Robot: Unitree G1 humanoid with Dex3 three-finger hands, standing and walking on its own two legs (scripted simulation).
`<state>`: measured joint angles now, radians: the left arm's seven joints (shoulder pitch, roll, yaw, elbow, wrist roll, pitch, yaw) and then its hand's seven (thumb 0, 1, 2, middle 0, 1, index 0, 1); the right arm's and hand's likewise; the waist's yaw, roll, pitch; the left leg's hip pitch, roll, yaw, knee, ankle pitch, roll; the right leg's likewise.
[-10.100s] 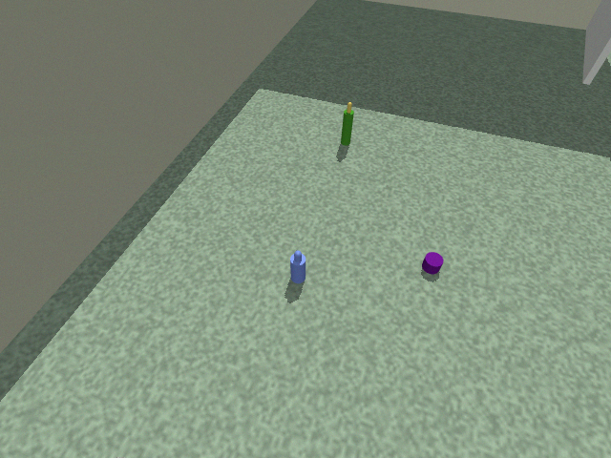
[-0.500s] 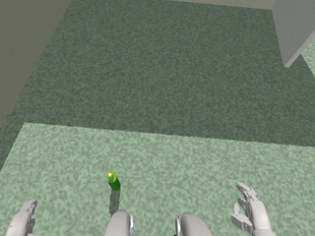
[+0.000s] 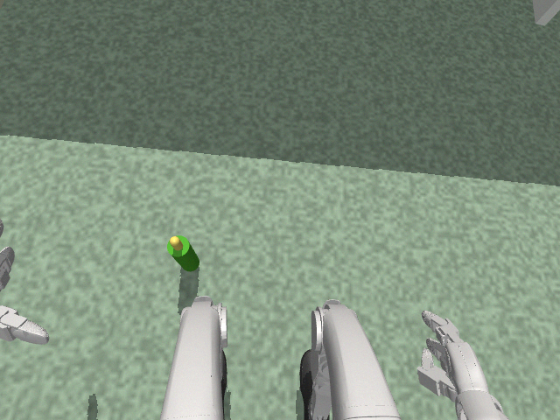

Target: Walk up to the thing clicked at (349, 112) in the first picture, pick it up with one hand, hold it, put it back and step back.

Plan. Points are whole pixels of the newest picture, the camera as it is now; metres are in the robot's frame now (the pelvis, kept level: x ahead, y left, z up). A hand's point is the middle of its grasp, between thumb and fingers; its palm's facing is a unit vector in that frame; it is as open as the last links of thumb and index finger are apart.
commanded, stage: go down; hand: left
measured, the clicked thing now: (183, 252) +0.42 +0.21 -0.43
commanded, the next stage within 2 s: approach in 1.30 s
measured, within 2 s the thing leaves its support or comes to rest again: neither
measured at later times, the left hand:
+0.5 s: hand (25, 261) +0.33 +0.38 -0.11, palm faces +0.14 -0.98 -0.12, open 17.7 cm
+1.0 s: hand (27, 251) +0.35 +0.39 -0.13, palm faces +0.12 -0.99 -0.09, open 17.7 cm
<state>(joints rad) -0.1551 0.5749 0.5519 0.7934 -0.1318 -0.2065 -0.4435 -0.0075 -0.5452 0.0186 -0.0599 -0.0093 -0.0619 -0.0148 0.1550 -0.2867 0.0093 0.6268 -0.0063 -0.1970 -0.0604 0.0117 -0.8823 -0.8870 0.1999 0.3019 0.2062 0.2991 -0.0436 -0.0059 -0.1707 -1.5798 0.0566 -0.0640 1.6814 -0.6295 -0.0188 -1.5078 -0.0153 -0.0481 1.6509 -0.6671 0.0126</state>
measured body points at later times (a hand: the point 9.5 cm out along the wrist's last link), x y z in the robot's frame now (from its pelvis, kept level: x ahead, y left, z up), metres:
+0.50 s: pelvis -0.02 +0.00 -0.08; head +0.18 +0.05 +0.32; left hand +0.31 +0.43 -0.10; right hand +0.14 -0.27 -0.19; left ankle +0.06 +0.13 -0.52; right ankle +0.05 -0.13 -0.52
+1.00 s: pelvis -0.03 +0.00 -0.12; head +0.17 +0.05 +0.27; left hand +0.33 +0.44 -0.12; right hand +0.13 -0.27 -0.23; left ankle +0.06 +0.13 -0.52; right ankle +0.05 -0.13 -0.52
